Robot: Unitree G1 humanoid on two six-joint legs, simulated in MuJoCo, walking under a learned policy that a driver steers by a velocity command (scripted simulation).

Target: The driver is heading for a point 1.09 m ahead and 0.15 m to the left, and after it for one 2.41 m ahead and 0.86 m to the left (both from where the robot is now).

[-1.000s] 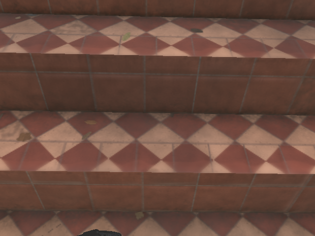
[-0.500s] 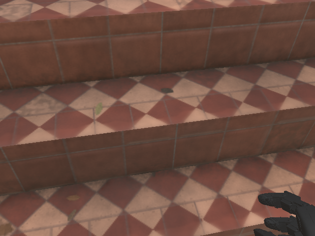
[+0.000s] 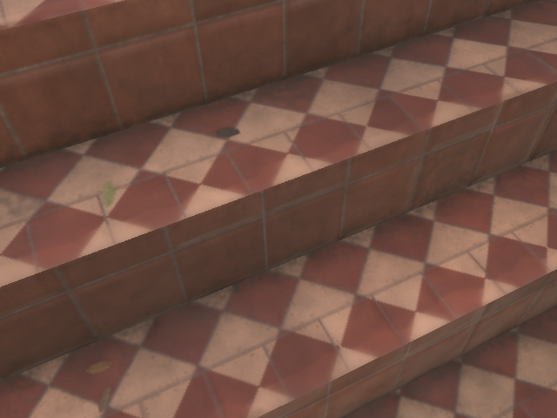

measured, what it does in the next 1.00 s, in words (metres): steps on the spot: left foot 0.23 m higher, then right foot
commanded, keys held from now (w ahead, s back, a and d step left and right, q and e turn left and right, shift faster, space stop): w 1.00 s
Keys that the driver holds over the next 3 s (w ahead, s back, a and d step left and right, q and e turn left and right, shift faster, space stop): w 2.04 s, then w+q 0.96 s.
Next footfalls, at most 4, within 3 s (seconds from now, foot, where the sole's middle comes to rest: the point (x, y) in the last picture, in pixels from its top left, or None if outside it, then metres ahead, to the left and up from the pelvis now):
0.36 left None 0.19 0.19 -0.53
0.66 right None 0.10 -0.10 -0.50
0.82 right None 0.04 -0.12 -0.76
1.30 left None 0.19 0.06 -0.54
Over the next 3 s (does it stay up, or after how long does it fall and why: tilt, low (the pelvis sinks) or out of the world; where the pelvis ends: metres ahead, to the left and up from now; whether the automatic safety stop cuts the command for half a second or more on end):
stays up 0.60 -0.19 0.42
